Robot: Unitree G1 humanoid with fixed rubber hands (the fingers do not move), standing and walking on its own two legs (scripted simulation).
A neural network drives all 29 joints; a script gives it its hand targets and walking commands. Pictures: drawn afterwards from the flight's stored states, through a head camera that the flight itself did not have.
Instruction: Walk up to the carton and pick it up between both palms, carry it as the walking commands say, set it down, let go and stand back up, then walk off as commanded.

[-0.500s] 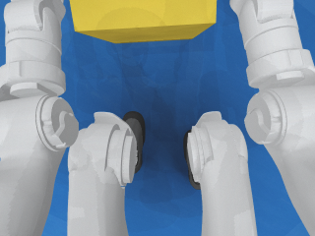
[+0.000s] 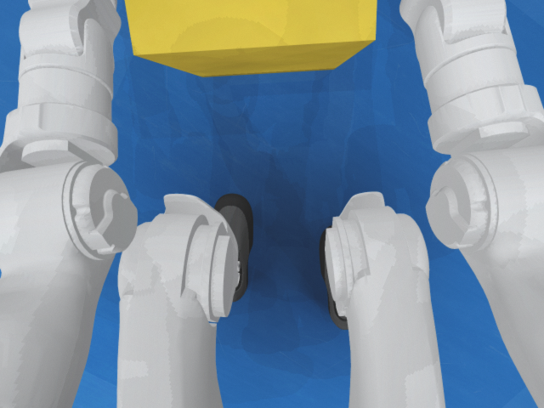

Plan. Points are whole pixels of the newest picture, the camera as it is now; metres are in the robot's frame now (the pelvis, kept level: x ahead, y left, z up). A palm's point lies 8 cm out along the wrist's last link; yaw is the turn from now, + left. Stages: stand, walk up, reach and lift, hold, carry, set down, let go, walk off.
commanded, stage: set down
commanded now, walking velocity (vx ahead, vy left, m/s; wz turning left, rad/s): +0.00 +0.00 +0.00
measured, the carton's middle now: out of the picture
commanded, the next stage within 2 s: let go in 1.72 s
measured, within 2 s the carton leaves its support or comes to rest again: neither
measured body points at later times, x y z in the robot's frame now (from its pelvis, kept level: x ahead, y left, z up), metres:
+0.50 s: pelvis -0.01 +0.00 +0.00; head +0.37 +0.01 +0.23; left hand +0.57 +0.23 -0.15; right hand +0.60 -0.14 -0.15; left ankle +0.13 +0.11 -0.32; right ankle +0.07 -0.10 -0.32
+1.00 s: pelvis -0.02 +0.00 +0.11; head +0.36 +0.02 +0.33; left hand +0.58 +0.24 -0.02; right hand +0.60 -0.14 -0.02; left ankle +0.12 +0.11 -0.32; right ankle +0.07 -0.10 -0.32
